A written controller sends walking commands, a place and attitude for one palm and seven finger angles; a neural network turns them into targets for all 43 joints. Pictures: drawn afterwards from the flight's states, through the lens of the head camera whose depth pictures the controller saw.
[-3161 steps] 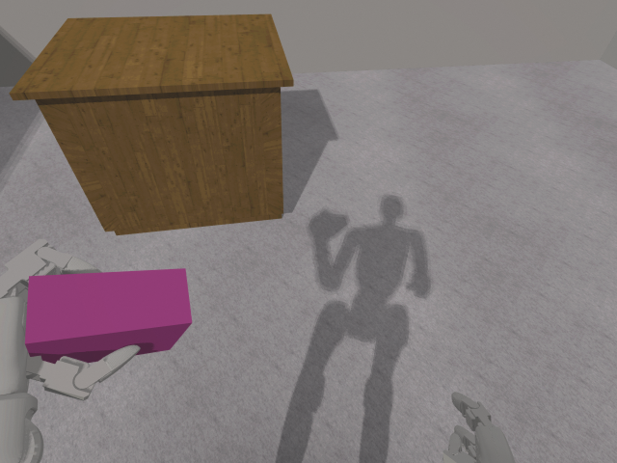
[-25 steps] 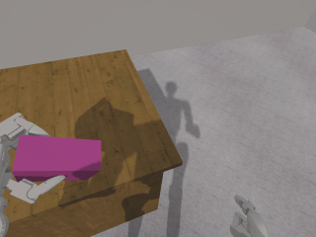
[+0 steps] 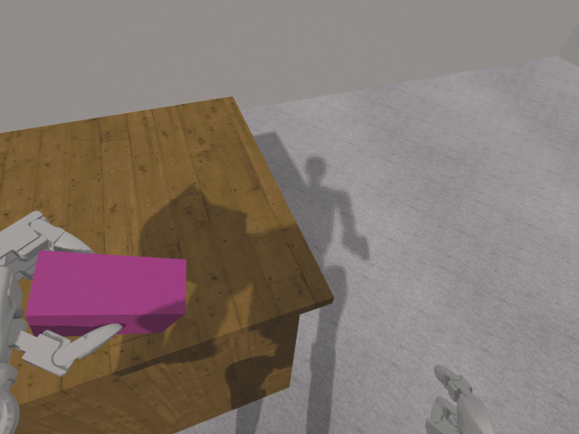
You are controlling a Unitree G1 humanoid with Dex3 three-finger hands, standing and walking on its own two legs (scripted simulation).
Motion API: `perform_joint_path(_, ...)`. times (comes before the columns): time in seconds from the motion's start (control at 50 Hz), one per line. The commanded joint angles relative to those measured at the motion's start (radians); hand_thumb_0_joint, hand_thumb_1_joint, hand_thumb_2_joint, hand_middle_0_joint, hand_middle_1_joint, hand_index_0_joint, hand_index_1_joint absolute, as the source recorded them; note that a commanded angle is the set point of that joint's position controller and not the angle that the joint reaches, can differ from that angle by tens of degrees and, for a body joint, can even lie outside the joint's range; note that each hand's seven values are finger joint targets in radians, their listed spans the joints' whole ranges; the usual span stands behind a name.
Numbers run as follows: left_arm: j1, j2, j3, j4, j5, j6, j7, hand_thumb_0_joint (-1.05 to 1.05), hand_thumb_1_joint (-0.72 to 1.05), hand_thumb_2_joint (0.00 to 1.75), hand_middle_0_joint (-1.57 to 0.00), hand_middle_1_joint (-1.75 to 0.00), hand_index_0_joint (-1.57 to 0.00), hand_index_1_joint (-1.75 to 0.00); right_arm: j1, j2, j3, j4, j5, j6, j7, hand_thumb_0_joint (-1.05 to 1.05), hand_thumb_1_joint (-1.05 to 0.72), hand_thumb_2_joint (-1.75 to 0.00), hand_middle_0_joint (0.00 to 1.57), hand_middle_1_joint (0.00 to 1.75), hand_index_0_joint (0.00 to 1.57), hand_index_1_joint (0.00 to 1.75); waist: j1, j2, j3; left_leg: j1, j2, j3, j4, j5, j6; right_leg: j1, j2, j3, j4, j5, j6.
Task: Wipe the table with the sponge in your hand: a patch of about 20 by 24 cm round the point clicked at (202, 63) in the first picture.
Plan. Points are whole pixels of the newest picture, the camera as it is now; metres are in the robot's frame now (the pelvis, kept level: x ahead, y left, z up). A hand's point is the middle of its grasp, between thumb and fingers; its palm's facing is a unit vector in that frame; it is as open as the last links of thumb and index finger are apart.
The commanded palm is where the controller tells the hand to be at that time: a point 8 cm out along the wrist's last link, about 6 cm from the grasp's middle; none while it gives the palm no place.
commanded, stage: shuffle to correct the standing spot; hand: left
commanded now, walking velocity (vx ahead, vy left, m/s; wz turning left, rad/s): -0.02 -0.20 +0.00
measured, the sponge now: (132, 298) +0.23 +0.19 +0.13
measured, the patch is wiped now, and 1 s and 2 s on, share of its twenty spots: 0.00 0.00 0.00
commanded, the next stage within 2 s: come to a stop and stand still in 0.46 s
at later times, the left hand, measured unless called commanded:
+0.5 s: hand (73, 287) +0.22 +0.23 +0.17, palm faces +0.30 -0.85 -0.42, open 10.0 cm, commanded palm +0.16 +0.27 +0.18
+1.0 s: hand (29, 287) +0.22 +0.28 +0.16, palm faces +0.33 -0.85 -0.40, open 10.0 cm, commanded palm +0.16 +0.31 +0.18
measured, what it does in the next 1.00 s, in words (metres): stands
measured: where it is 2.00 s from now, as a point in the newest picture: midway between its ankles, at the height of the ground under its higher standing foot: outside the picture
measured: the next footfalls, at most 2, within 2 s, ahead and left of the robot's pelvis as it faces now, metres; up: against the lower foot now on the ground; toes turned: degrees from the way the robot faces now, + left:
none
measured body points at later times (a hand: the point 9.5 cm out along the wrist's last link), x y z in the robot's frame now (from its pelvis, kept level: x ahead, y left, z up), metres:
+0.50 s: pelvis +0.00 -0.01 +0.00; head +0.02 +0.00 +0.45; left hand +0.20 +0.28 +0.19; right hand +0.16 -0.24 -0.08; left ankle +0.02 +0.14 -0.73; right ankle +0.00 -0.06 -0.73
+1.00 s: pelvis +0.00 +0.03 +0.01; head +0.03 +0.06 +0.45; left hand +0.20 +0.33 +0.18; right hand +0.16 -0.20 -0.07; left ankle +0.02 +0.14 -0.73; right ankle +0.00 -0.06 -0.73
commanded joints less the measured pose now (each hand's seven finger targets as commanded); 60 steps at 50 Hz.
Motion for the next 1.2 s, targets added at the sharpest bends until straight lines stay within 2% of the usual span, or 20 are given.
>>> perform_joint_path(0.0,-0.089,0.182,0.140,-0.211,-0.004,-0.080,0.024,0.00,0.10,1.30,-1.20,-1.60,-1.20,-1.60,-0.086,-0.126,-0.053,-0.163,-0.003,-0.051,-0.006,0.00,-0.90,-0.90,0.20,0.30,0.20,0.30,0.002,0.101,-0.122,0.051,0.104,-0.100,-0.098,0.149,0.085,0.040,-0.141,0.129,-0.094,0.168,0.059)
perform_joint_path(0.2,-0.086,0.171,0.127,-0.212,-0.007,-0.074,0.028,0.00,0.10,1.30,-1.20,-1.60,-1.20,-1.60,-0.079,-0.123,-0.051,-0.164,0.001,-0.050,-0.001,0.00,-0.90,-0.90,0.20,0.30,0.20,0.30,-0.005,0.033,-0.111,0.068,0.050,-0.059,-0.053,-0.013,0.074,-0.031,-0.181,0.184,-0.158,0.065,0.028)
perform_joint_path(0.32,-0.090,0.185,0.139,-0.223,-0.002,-0.077,0.028,0.00,0.10,1.30,-1.20,-1.60,-1.20,-1.60,-0.083,-0.125,-0.050,-0.162,-0.004,-0.054,-0.003,0.00,-0.90,-0.90,0.20,0.30,0.20,0.30,0.001,0.108,-0.139,0.076,0.118,-0.118,-0.111,0.210,0.087,0.043,-0.137,0.123,-0.085,0.194,0.051)
perform_joint_path(0.38,-0.069,0.176,0.133,-0.202,-0.002,-0.074,0.024,0.00,0.10,1.30,-1.20,-1.60,-1.20,-1.60,-0.084,-0.122,-0.047,-0.164,-0.004,-0.048,-0.002,0.00,-0.90,-0.90,0.20,0.30,0.20,0.30,0.002,0.118,-0.136,0.065,0.123,-0.111,-0.106,0.235,0.087,0.067,-0.133,0.110,-0.088,0.207,0.056)
perform_joint_path(0.5,-0.050,0.170,0.131,-0.200,-0.013,-0.064,0.023,0.00,0.10,1.30,-1.20,-1.60,-1.20,-1.60,-0.072,-0.123,-0.053,-0.166,0.003,-0.041,0.003,0.00,-0.90,-0.90,0.20,0.30,0.20,0.30,-0.006,0.021,-0.148,0.076,0.058,-0.057,-0.033,0.082,0.068,0.022,-0.184,0.172,-0.134,0.177,0.021)
perform_joint_path(0.56,-0.065,0.180,0.137,-0.209,-0.014,-0.061,0.034,0.00,0.10,1.30,-1.20,-1.60,-1.20,-1.60,-0.084,-0.118,-0.047,-0.159,0.006,-0.039,-0.001,0.00,-0.90,-0.90,0.20,0.30,0.20,0.30,-0.011,0.029,-0.139,0.090,0.039,-0.047,-0.019,0.074,0.068,0.004,-0.210,0.197,-0.150,0.183,0.016)
perform_joint_path(0.58,-0.984,0.879,0.673,-0.296,0.133,-0.158,0.004,0.00,0.10,1.30,-1.20,-1.60,-1.20,-1.60,0.124,-0.140,-0.083,-0.049,-0.039,-0.132,-0.012,0.00,-0.90,-0.90,0.20,0.30,0.20,0.30,0.021,-0.180,0.054,-0.006,-0.018,0.161,-0.033,0.088,0.032,-0.075,-0.097,0.112,-0.236,0.394,0.189)
perform_joint_path(0.6,-0.513,0.337,0.299,0.180,0.049,-0.121,-0.046,0.00,0.10,1.30,-1.20,-1.60,-1.20,-1.60,-0.026,-0.091,-0.062,-0.098,-0.030,-0.133,-0.013,0.00,-0.90,-0.90,0.20,0.30,0.20,0.30,0.032,-0.106,-0.102,0.027,-0.072,0.058,-0.052,0.177,0.062,0.006,-0.184,0.199,-0.112,0.427,0.082)
perform_joint_path(0.62,-0.284,0.231,0.206,0.217,0.031,-0.120,-0.058,0.00,0.10,1.30,-1.20,-1.60,-1.20,-1.60,-0.010,-0.139,-0.074,-0.144,-0.008,-0.144,-0.004,0.00,-0.90,-0.90,0.20,0.30,0.20,0.30,0.061,0.025,-0.092,0.060,-0.031,0.060,0.011,0.187,0.051,0.011,-0.198,0.265,-0.114,0.455,0.110)
perform_joint_path(0.64,-0.247,0.199,0.144,0.071,0.020,-0.141,-0.062,0.00,0.10,1.30,-1.20,-1.60,-1.20,-1.60,-0.003,-0.141,-0.064,-0.151,-0.008,-0.138,0.007,0.00,-0.90,-0.90,0.20,0.30,0.20,0.30,0.052,0.088,-0.138,0.030,-0.028,0.051,-0.015,0.143,0.069,0.091,-0.203,0.231,-0.073,0.441,0.130)
perform_joint_path(0.66,-0.196,0.100,0.065,0.000,0.006,-0.155,-0.053,0.00,0.10,1.30,-1.20,-1.60,-1.20,-1.60,-0.034,-0.123,-0.056,-0.152,0.006,-0.139,0.023,0.00,-0.90,-0.90,0.20,0.30,0.20,0.30,0.043,0.141,-0.189,0.056,-0.016,0.031,-0.048,0.171,0.081,0.126,-0.202,0.201,-0.023,0.403,0.128)
perform_joint_path(0.7,-0.138,0.134,0.087,-0.136,0.010,-0.169,-0.024,0.00,0.10,1.30,-1.20,-1.60,-1.20,-1.60,-0.053,-0.131,-0.053,-0.168,0.003,-0.146,0.040,0.00,-0.90,-0.90,0.20,0.30,0.20,0.30,0.056,0.063,-0.188,0.054,0.000,0.008,-0.048,0.155,0.091,0.098,-0.179,0.191,-0.039,0.271,0.156)
perform_joint_path(0.74,-0.091,0.160,0.120,-0.172,0.018,-0.174,0.001,0.00,0.10,1.30,-1.20,-1.60,-1.20,-1.60,-0.070,-0.119,-0.044,-0.166,0.000,-0.155,0.042,0.00,-0.90,-0.90,0.20,0.30,0.20,0.30,0.056,-0.049,-0.168,0.043,-0.033,0.009,-0.029,0.081,0.079,0.072,-0.186,0.219,-0.127,0.138,0.133)
perform_joint_path(0.78,-0.072,0.185,0.161,-0.174,0.014,-0.173,0.028,0.00,0.10,1.30,-1.20,-1.60,-1.20,-1.60,-0.086,-0.117,-0.037,-0.154,-0.004,-0.149,0.029,0.00,-0.90,-0.90,0.20,0.30,0.20,0.30,0.041,-0.088,-0.150,0.072,-0.050,0.000,-0.025,0.030,0.071,0.009,-0.208,0.234,-0.179,0.012,0.088)
perform_joint_path(0.84,-0.095,0.210,0.202,-0.170,0.012,-0.177,0.044,0.00,0.10,1.30,-1.20,-1.60,-1.20,-1.60,-0.093,-0.113,-0.032,-0.147,-0.014,-0.149,0.006,0.00,-0.90,-0.90,0.20,0.30,0.20,0.30,0.030,-0.038,-0.114,0.098,-0.044,-0.023,-0.061,0.039,0.070,-0.040,-0.203,0.231,-0.199,-0.057,0.049)
perform_joint_path(0.86,-0.113,0.229,0.218,-0.179,0.014,-0.176,0.051,0.00,0.10,1.30,-1.20,-1.60,-1.20,-1.60,-0.105,-0.116,-0.029,-0.137,-0.014,-0.145,-0.001,0.00,-0.90,-0.90,0.20,0.30,0.20,0.30,0.025,0.004,-0.104,0.117,-0.030,-0.034,-0.087,0.055,0.071,-0.051,-0.190,0.211,-0.185,-0.036,0.046)
perform_joint_path(0.92,-0.161,0.183,0.175,-0.171,0.022,-0.178,0.049,0.00,0.10,1.30,-1.20,-1.60,-1.20,-1.60,-0.101,-0.119,-0.027,-0.135,-0.015,-0.148,-0.004,0.00,-0.90,-0.90,0.20,0.30,0.20,0.30,0.026,0.093,-0.134,0.115,0.011,-0.071,-0.152,0.143,0.082,0.040,-0.141,0.153,-0.112,0.107,0.062)
perform_joint_path(1.06,-0.154,0.098,0.074,-0.173,0.047,-0.149,0.046,0.00,0.10,1.30,-1.20,-1.60,-1.20,-1.60,-0.110,-0.116,-0.020,-0.125,-0.013,-0.152,0.017,0.00,-0.90,-0.90,0.20,0.30,0.20,0.30,0.022,0.074,-0.180,0.159,0.032,-0.063,-0.139,0.351,0.074,0.114,-0.134,0.099,-0.083,0.292,0.070)
perform_joint_path(1.14,-0.132,0.115,0.095,-0.163,0.050,-0.137,0.047,0.00,0.10,1.30,-1.20,-1.60,-1.20,-1.60,-0.102,-0.118,-0.020,-0.135,-0.017,-0.128,0.021,0.00,-0.90,-0.90,0.20,0.30,0.20,0.30,0.022,0.049,-0.173,0.130,0.031,-0.065,-0.143,0.347,0.064,0.133,-0.134,0.096,-0.093,0.305,0.069)
perform_joint_path(1.18,-0.142,0.119,0.101,-0.170,0.047,-0.138,0.046,0.00,0.10,1.30,-1.20,-1.60,-1.20,-1.60,-0.112,-0.114,-0.014,-0.132,-0.020,-0.119,0.017,0.00,-0.90,-0.90,0.20,0.30,0.20,0.30,0.018,0.072,-0.161,0.121,0.025,-0.066,-0.161,0.335,0.058,0.127,-0.125,0.084,-0.096,0.285,0.068)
